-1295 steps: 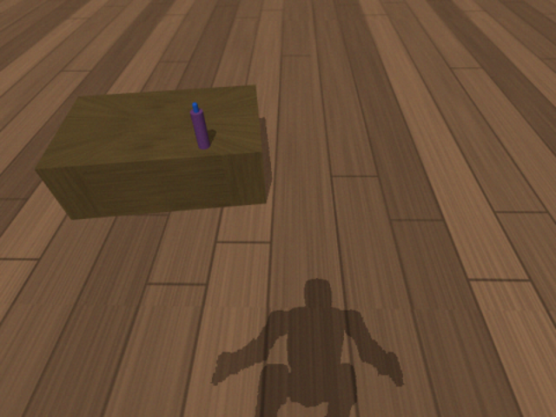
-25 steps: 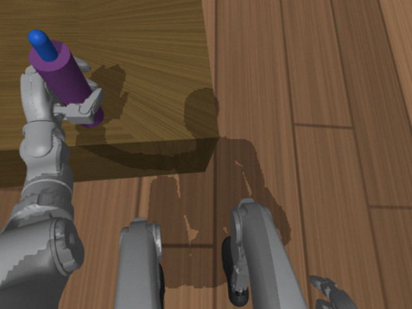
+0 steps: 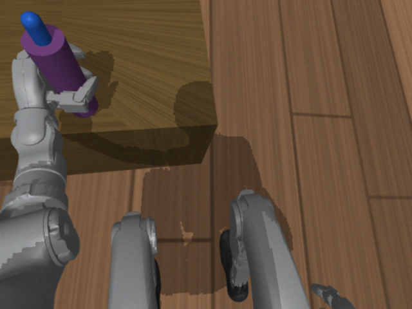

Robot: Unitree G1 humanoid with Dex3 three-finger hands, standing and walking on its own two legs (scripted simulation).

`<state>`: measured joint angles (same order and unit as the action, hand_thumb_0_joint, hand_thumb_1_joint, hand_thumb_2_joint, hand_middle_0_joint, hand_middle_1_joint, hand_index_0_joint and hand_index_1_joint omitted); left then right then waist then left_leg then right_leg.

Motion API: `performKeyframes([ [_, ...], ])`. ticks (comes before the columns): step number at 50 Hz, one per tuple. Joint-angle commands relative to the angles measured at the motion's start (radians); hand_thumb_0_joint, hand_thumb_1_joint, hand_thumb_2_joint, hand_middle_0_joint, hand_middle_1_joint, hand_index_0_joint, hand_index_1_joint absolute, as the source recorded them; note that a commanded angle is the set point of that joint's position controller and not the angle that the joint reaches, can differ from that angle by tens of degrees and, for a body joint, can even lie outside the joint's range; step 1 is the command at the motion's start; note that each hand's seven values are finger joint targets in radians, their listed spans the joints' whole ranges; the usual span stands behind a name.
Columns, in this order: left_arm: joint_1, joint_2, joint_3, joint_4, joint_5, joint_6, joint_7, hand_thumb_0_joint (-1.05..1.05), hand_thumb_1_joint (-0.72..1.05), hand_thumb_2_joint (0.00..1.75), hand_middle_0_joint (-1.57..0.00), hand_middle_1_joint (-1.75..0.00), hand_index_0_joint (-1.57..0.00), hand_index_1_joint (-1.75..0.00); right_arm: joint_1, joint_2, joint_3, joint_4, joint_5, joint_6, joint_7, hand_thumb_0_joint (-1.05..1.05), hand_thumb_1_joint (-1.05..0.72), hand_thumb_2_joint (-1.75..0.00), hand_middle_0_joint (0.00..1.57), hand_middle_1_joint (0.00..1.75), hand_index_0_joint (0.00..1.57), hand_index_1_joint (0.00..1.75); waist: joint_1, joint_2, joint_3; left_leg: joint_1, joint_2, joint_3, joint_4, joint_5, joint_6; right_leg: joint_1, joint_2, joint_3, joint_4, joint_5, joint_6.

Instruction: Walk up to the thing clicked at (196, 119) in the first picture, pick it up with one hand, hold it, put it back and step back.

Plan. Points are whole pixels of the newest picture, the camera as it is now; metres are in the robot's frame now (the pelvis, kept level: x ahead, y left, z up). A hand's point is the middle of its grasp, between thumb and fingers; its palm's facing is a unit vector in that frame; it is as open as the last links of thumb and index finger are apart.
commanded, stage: lower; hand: left
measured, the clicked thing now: (63, 71) +0.54 +0.19 +0.02
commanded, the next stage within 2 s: loosen in 0.44 s
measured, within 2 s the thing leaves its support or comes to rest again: rests again in 0.14 s
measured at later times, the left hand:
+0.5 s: hand (79, 83) +0.54 +0.17 -0.02, palm faces +0.04 -1.00 -0.05, open 7.4 cm
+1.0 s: hand (82, 84) +0.54 +0.17 -0.02, palm faces +0.05 -1.00 -0.03, open 11.3 cm
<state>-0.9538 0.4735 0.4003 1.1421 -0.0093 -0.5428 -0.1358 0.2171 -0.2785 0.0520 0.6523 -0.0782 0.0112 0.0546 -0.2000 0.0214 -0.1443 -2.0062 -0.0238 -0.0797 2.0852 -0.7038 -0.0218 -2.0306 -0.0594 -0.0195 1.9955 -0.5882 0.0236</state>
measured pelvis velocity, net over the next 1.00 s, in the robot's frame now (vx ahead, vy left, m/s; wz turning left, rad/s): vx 0.00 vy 0.00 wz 0.00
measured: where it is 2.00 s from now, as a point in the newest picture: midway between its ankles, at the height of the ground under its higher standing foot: (193, 292)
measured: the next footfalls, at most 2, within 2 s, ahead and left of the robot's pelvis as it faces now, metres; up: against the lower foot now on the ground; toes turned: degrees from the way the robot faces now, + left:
none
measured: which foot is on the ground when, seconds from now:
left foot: down 0.00-1.00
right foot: down 0.00-1.00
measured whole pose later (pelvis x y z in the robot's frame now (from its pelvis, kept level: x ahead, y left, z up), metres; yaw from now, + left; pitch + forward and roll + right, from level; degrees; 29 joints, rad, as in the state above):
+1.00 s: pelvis +0.00 +0.00 -0.02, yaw +0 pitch +36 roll -4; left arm -0.99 0.46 0.38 1.15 0.00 -0.55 -0.11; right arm 0.20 -0.28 0.06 0.64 -0.08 0.03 0.07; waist -0.21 0.02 -0.13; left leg -2.07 -0.04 -0.08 2.15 -0.70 -0.01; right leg -2.09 -0.07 -0.01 2.05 -0.59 0.03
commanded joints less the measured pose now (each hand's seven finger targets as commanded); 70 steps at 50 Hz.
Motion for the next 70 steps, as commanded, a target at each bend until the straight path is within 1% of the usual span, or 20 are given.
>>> performKeyframes([
  [1, -0.391, 0.208, 0.017, -0.191, -0.007, -0.067, 0.009, 0.0, 0.4, 1.33, -1.39, -1.47, -1.4, -1.47, 0.177, -0.205, -0.072, -0.031, 0.005, -0.008, -0.014, 0.0, -0.9, -0.9, 0.2, 0.3, 0.2, 0.3, -0.011, 0.143, -0.646, 0.358, -0.002, 0.057, -0.269, 0.132, 0.044, 0.441, 0.025, -0.038, -0.2, 0.104, -0.059],
  [8, -0.423, 0.212, 0.015, -0.222, -0.016, -0.069, -0.007, 0.0, 0.41, 1.32, -1.38, -1.46, -1.38, -1.46, 0.182, -0.214, -0.068, -0.031, 0.007, -0.004, -0.012, 0.0, -0.9, -0.9, 0.2, 0.3, 0.2, 0.3, -0.02, 0.173, -0.691, 0.401, 0.0, 0.044, -0.252, 0.206, 0.035, 0.415, 0.022, -0.045, -0.158, 0.16, -0.064],
  [12, -0.429, 0.21, 0.022, -0.214, -0.021, -0.069, 0.002, 0.0, 0.39, 1.32, -1.39, -1.46, -1.39, -1.46, 0.178, -0.207, -0.066, -0.034, 0.005, -0.004, -0.012, 0.0, -0.91, -0.9, 0.2, 0.3, 0.2, 0.3, -0.015, 0.155, -0.681, 0.361, -0.005, 0.055, -0.241, 0.161, 0.042, 0.429, 0.022, -0.038, -0.169, 0.131, -0.06],
  [14, -0.411, 0.189, 0.002, -0.179, -0.017, -0.067, 0.001, 0.0, 0.4, 1.33, -1.39, -1.46, -1.39, -1.47, 0.173, -0.208, -0.066, -0.034, 0.004, -0.004, -0.012, 0.0, -0.91, -0.9, 0.2, 0.3, 0.2, 0.3, -0.029, 0.14, -0.654, 0.327, -0.008, 0.059, -0.235, 0.143, 0.046, 0.431, 0.022, -0.037, -0.174, 0.118, -0.057],
  [17, -0.424, 0.22, 0.021, -0.192, -0.007, -0.068, 0.005, 0.0, 0.4, 1.32, -1.39, -1.46, -1.39, -1.46, 0.188, -0.211, -0.069, -0.029, -0.001, -0.002, -0.013, 0.0, -0.91, -0.9, 0.2, 0.3, 0.2, 0.3, -0.023, 0.151, -0.695, 0.338, -0.008, 0.069, -0.212, 0.191, 0.047, 0.46, 0.021, -0.029, -0.167, 0.168, -0.056],
  [18, -0.39, 0.181, -0.004, -0.147, -0.006, -0.064, 0.003, 0.0, 0.41, 1.31, -1.38, -1.45, -1.38, -1.45, 0.173, -0.208, -0.065, -0.037, 0.002, -0.002, -0.011, 0.0, -0.91, -0.9, 0.2, 0.3, 0.2, 0.3, -0.03, 0.135, -0.663, 0.319, -0.01, 0.064, -0.219, 0.181, 0.046, 0.449, 0.02, -0.033, -0.163, 0.154, -0.056],
  [20, -0.426, 0.224, 0.022, -0.189, -0.002, -0.071, 0.011, 0.0, 0.38, 1.32, -1.39, -1.47, -1.4, -1.47, 0.179, -0.21, -0.067, -0.03, -0.002, 0.0, -0.01, 0.0, -0.91, -0.9, 0.2, 0.3, 0.2, 0.3, -0.02, 0.15, -0.684, 0.327, -0.009, 0.065, -0.216, 0.174, 0.046, 0.448, 0.022, -0.032, -0.16, 0.149, -0.057],
  [24, -0.411, 0.169, -0.008, -0.148, -0.004, -0.068, 0.01, 0.0, 0.4, 1.34, -1.38, -1.46, -1.38, -1.47, 0.172, -0.212, -0.067, -0.031, -0.002, 0.0, -0.007, 0.0, -0.9, -0.9, 0.2, 0.3, 0.2, 0.3, -0.038, 0.141, -0.635, 0.314, -0.007, 0.06, -0.213, 0.16, 0.046, 0.404, 0.023, -0.039, -0.154, 0.135, -0.058],
  [25, -0.438, 0.198, 0.003, -0.185, 0.001, -0.074, 0.016, 0.0, 0.39, 1.33, -1.39, -1.46, -1.39, -1.47, 0.181, -0.211, -0.069, -0.032, -0.005, 0.0, -0.007, 0.0, -0.91, -0.9, 0.2, 0.3, 0.2, 0.3, -0.037, 0.143, -0.659, 0.302, -0.008, 0.063, -0.21, 0.155, 0.047, 0.428, 0.024, -0.038, -0.156, 0.131, -0.056],
  [28, -0.418, 0.173, -0.015, -0.144, 0.016, -0.07, 0.018, 0.0, 0.34, 1.23, -1.46, -1.46, -1.46, -1.45, 0.184, -0.212, -0.069, -0.029, -0.007, 0.003, -0.003, 0.0, -0.92, -0.9, 0.2, 0.3, 0.2, 0.3, -0.035, 0.154, -0.64, 0.32, -0.007, 0.058, -0.217, 0.156, 0.042, 0.392, 0.023, -0.047, -0.145, 0.129, -0.06],
  [35, -0.434, 0.169, -0.003, -0.155, -0.025, -0.067, 0.014, 0.0, 0.08, 0.69, -1.11, -0.99, -1.13, -0.96, 0.171, -0.224, -0.069, -0.051, 0.002, 0.004, -0.006, 0.0, -0.92, -0.89, 0.2, 0.3, 0.2, 0.3, -0.036, 0.152, -0.637, 0.319, -0.008, 0.046, -0.227, 0.11, 0.043, 0.372, 0.02, -0.053, -0.143, 0.091, -0.057],
  [40, -0.451, 0.156, -0.023, -0.171, -0.006, -0.072, 0.021, 0.0, -0.24, 0.46, -0.83, -0.69, -0.84, -0.68, 0.17, -0.217, -0.065, -0.047, -0.001, 0.006, -0.005, 0.0, -0.92, -0.9, 0.2, 0.3, 0.2, 0.3, -0.033, 0.188, -0.654, 0.372, -0.006, 0.043, -0.225, 0.172, 0.034, 0.351, 0.017, -0.05, -0.125, 0.136, -0.064],
  [46, -0.443, 0.184, 0.002, -0.174, -0.012, -0.072, 0.035, 0.0, -0.38, 0.25, -0.59, -0.44, -0.59, -0.43, 0.168, -0.221, -0.063, -0.041, 0.0, 0.009, -0.003, 0.0, -0.92, -0.9, 0.2, 0.3, 0.2, 0.3, -0.03, 0.176, -0.642, 0.348, -0.009, 0.039, -0.234, 0.123, 0.039, 0.353, 0.014, -0.05, -0.135, 0.1, -0.06],
  [49, -0.479, 0.196, 0.006, -0.227, -0.004, -0.079, 0.039, 0.0, -0.41, 0.2, -0.5, -0.34, -0.48, -0.34, 0.177, -0.216, -0.062, -0.04, -0.001, 0.012, -0.002, 0.0, -0.92, -0.9, 0.2, 0.3, 0.2, 0.3, -0.022, 0.204, -0.694, 0.388, -0.007, 0.039, -0.231, 0.173, 0.033, 0.368, 0.014, -0.05, -0.119, 0.137, -0.064],
  [51, -0.444, 0.166, -0.002, -0.19, -0.006, -0.072, 0.04, 0.0, -0.47, 0.15, -0.45, -0.29, -0.44, -0.29, 0.188, -0.213, -0.063, -0.035, -0.002, 0.014, -0.002, 0.0, -0.93, -0.9, 0.2, 0.3, 0.2, 0.3, -0.035, 0.172, -0.69, 0.359, -0.009, 0.048, -0.217, 0.186, 0.038, 0.392, 0.017, -0.049, -0.126, 0.154, -0.061],
  [53, -0.418, 0.175, 0.009, -0.157, -0.012, -0.069, 0.036, 0.0, -0.51, 0.1, -0.36, -0.21, -0.35, -0.21, 0.177, -0.221, -0.062, -0.029, 0.001, 0.014, -0.003, 0.0, -0.93, -0.9, 0.2, 0.3, 0.2, 0.3, -0.03, 0.167, -0.646, 0.352, -0.009, 0.041, -0.223, 0.171, 0.038, 0.365, 0.014, -0.049, -0.127, 0.14, -0.061],
  [59, -0.431, 0.196, 0.018, -0.183, -0.013, -0.074, 0.029, 0.0, -0.61, 0.0, -0.22, -0.07, -0.2, -0.08, 0.175, -0.213, -0.066, -0.04, 0.001, 0.015, -0.004, 0.0, -0.94, -0.91, 0.2, 0.3, 0.2, 0.3, -0.024, 0.128, -0.666, 0.295, -0.013, 0.065, -0.207, 0.144, 0.05, 0.424, 0.021, -0.036, -0.149, 0.122, -0.055],
  [60, -0.444, 0.195, 0.016, -0.194, -0.015, -0.075, 0.024, 0.0, -0.55, 0.05, -0.14, -0.08, -0.12, -0.08, 0.183, -0.211, -0.065, -0.037, 0.001, 0.015, -0.003, 0.0, -0.9, -0.9, 0.2, 0.3, 0.2, 0.3, -0.034, 0.132, -0.67, 0.292, -0.013, 0.066, -0.206, 0.146, 0.05, 0.43, 0.021, -0.036, -0.15, 0.128, -0.054],
  [64, -0.493, 0.319, 0.064, -0.277, -0.011, -0.076, 0.008, 0.0, -0.53, 0.04, -0.06, -0.03, -0.06, -0.03, 0.185, -0.224, -0.066, -0.046, 0.007, 0.02, -0.012, 0.0, -0.9, -0.9, 0.2, 0.3, 0.2, 0.3, -0.012, 0.191, -0.76, 0.369, -0.01, 0.061, -0.226, 0.184, 0.045, 0.462, 0.017, -0.029, -0.148, 0.155, -0.058],
  [70, -0.504, 0.414, 0.121, -0.381, -0.044, -0.011, -0.011, 0.0, -0.58, 0.06, -0.05, -0.03, -0.04, -0.03, 0.189, -0.229, -0.073, -0.077, 0.031, 0.036, -0.035, 0.0, -0.91, -0.9, 0.2, 0.3, 0.2, 0.3, 0.013, 0.218, -0.831, 0.453, -0.003, 0.06, -0.289, 0.181, 0.046, 0.559, 0.018, -0.012, -0.215, 0.15, -0.056],
])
